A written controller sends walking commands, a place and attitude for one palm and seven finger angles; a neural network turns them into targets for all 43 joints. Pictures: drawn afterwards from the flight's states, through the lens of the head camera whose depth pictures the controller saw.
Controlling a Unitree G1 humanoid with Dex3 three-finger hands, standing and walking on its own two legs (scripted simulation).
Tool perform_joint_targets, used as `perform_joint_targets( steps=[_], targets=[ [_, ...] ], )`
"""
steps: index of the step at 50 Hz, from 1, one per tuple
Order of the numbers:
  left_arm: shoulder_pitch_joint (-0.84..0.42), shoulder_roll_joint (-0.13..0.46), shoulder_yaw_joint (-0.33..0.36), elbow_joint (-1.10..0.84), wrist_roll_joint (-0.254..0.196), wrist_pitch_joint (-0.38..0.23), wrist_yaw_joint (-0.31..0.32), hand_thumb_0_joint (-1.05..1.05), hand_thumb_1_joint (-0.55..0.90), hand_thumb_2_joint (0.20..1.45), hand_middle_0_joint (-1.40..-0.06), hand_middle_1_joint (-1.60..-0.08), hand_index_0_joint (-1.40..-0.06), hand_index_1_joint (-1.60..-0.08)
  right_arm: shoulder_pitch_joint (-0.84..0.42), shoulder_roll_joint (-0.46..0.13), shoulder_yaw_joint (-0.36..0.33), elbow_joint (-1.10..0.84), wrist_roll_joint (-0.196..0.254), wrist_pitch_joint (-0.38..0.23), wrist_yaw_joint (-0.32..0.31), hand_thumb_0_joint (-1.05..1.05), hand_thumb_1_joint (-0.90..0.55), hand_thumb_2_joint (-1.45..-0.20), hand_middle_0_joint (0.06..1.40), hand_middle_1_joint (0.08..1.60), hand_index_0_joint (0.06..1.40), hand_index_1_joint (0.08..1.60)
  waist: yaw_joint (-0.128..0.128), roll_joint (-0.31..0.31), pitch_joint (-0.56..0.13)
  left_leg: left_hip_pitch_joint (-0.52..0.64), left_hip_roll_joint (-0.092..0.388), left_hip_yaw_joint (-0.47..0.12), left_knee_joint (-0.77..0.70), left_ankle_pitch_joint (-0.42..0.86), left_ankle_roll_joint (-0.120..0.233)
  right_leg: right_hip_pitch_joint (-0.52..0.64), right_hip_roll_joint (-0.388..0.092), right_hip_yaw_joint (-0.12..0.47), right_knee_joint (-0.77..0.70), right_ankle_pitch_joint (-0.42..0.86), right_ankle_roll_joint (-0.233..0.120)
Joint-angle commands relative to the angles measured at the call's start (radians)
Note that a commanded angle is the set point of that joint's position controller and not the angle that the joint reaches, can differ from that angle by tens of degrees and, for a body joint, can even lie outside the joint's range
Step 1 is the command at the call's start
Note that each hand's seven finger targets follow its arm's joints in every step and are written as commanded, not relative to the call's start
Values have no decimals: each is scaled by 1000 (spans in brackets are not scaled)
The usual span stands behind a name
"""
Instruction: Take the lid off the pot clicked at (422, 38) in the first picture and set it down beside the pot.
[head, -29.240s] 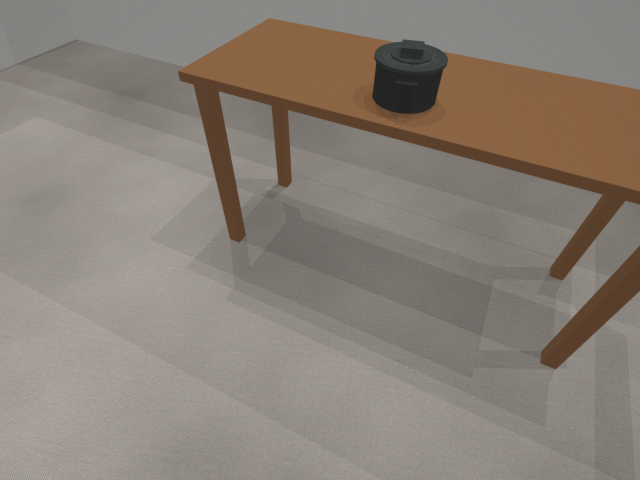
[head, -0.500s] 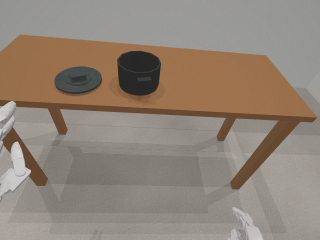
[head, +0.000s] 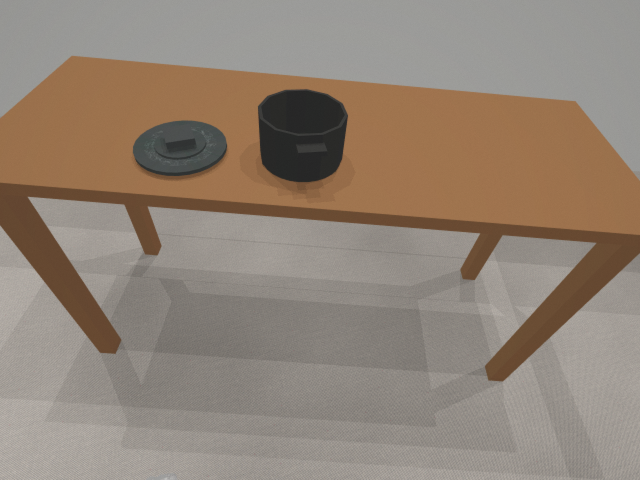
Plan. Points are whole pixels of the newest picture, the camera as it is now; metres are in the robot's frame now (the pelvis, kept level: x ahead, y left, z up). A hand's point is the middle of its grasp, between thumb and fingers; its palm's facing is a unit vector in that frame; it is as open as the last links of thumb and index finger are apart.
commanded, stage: let the arm hang, fingers relaxed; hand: left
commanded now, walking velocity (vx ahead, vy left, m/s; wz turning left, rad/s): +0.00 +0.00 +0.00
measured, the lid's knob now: (178, 136) +0.72 +0.30 +0.02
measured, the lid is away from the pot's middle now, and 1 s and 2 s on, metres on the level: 0.24 0.24 0.24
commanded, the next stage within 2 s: look to check the result in 0.84 s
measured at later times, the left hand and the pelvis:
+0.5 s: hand out of the picture +0.00 +0.16 -0.16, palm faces +0.05 -0.98 -0.19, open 7.3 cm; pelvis +0.02 -0.01 +0.01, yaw +0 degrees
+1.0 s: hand out of the picture +0.05 +0.15 -0.17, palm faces +0.05 -0.98 -0.19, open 7.3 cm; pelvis +0.05 -0.02 +0.01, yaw +0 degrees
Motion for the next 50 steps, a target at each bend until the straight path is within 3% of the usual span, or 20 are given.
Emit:
perform_joint_targets(
  steps=[1,2,4,9,14,17,19,26,28,30,32,33,37,38,42,43,46,48,50],
  targets=[
    [25,160,30,29,-18,-69,4,0,900,900,-200,-300,-200,-300,36,-107,-18,-9,3,-17,-21,0,-900,-900,200,300,200,300,44,189,-34,-12,99,-117,-205,153,48,114,-49,84,-140,130,-61],
    [49,139,34,66,-18,-71,5,0,900,900,-200,-300,-200,-300,43,-93,-18,8,2,-16,-25,0,-900,-900,200,300,200,300,47,219,-45,-2,101,-113,-210,137,48,126,-48,81,-152,132,-63],
    [63,124,26,120,-19,-71,6,0,900,900,-200,-300,-200,-300,74,-74,-19,37,6,-8,-29,0,-900,-900,200,300,200,300,41,219,-32,2,105,-116,-231,67,51,123,-43,74,-184,102,-64],
    [86,87,5,219,-22,-75,11,0,900,900,-200,-300,-200,-300,158,-37,-20,112,11,7,-30,0,-900,-900,200,300,200,300,29,104,30,11,99,-103,-240,-11,48,77,-51,70,-250,24,-66],
    [118,58,0,279,-24,-77,20,0,900,900,-200,-300,-200,-300,204,-7,-17,166,13,6,-33,0,-900,-900,200,300,200,300,30,63,46,23,106,-104,-251,21,51,73,-47,52,-248,41,-61],
    [136,42,-3,303,-26,-83,26,0,900,900,-200,-300,-200,-300,210,9,-14,188,16,0,-36,0,-900,-900,200,300,200,300,35,32,29,37,106,-92,-234,107,50,101,-55,51,-245,116,-57],
    [133,34,-2,309,-24,-82,31,0,900,900,-200,-300,-200,-300,212,22,-13,199,15,1,-36,0,-900,-900,200,300,200,300,33,21,64,26,100,-81,-229,116,46,88,-58,51,-246,108,-58],
    [120,11,7,313,-23,-87,40,0,900,900,-200,-300,-200,-300,201,46,-13,229,15,-6,-41,0,-900,-900,200,300,200,300,34,19,52,55,99,-60,-206,224,41,113,-64,54,-228,211,-57],
    [111,10,9,308,-21,-85,42,0,900,900,-200,-300,-200,-300,195,56,-14,233,16,-5,-40,0,-900,-900,200,300,200,300,37,26,93,37,95,-58,-210,208,38,95,-65,50,-233,190,-57],
    [108,10,11,315,-24,-86,41,0,900,900,-200,-300,-200,-300,193,54,-13,235,13,-6,-42,0,-900,-900,200,300,200,300,36,70,85,43,96,-57,-212,220,38,106,-65,59,-230,203,-59],
    [108,15,13,315,-25,-87,40,0,900,900,-200,-300,-200,-300,189,54,-14,234,14,-8,-43,0,-900,-900,200,300,200,300,38,60,57,58,96,-50,-200,253,37,130,-69,59,-226,248,-58],
    [104,14,14,310,-23,-87,41,0,900,900,-200,-300,-200,-300,191,58,-15,233,14,-7,-44,0,-900,-900,200,300,200,300,36,47,76,48,95,-49,-199,235,34,120,-67,57,-231,234,-58],
    [94,18,17,305,-25,-89,39,0,900,900,-200,-300,-200,-300,184,46,-17,230,13,-9,-45,0,-900,-900,200,300,200,300,33,61,36,84,98,-40,-189,286,32,142,-73,58,-224,296,-59],
    [88,17,16,300,-23,-87,40,0,900,900,-200,-300,-200,-300,184,51,-17,229,14,-7,-46,0,-900,-900,200,300,200,300,32,48,65,74,99,-44,-193,273,33,124,-67,55,-226,280,-58],
    [85,21,16,302,-26,-88,38,0,900,900,-200,-300,-200,-300,180,39,-16,229,14,-8,-47,0,-900,-900,200,300,200,300,32,53,38,93,100,-43,-193,292,33,145,-71,58,-229,297,-56],
    [86,21,15,298,-24,-87,39,0,900,900,-200,-300,-200,-300,175,45,-17,229,15,-6,-46,0,-900,-900,200,300,200,300,33,40,64,86,99,-42,-195,268,32,127,-67,58,-234,276,-56],
    [90,22,16,301,-26,-91,39,0,900,900,-200,-300,-200,-300,176,35,-17,231,15,-9,-47,0,-900,-900,200,300,200,300,30,50,19,118,101,-34,-185,322,32,151,-73,61,-227,333,-56],
    [86,20,16,299,-24,-89,41,0,900,900,-200,-300,-200,-300,173,42,-18,232,17,-7,-48,0,-900,-900,200,300,200,300,31,36,52,113,103,-34,-186,319,31,133,-69,55,-228,329,-55],
    [89,20,16,300,-26,-89,39,0,900,900,-200,-300,-200,-300,175,35,-17,234,16,-9,-48,0,-900,-900,200,300,200,300,31,46,28,123,105,-34,-189,330,32,148,-69,58,-227,332,-54]
  ],
)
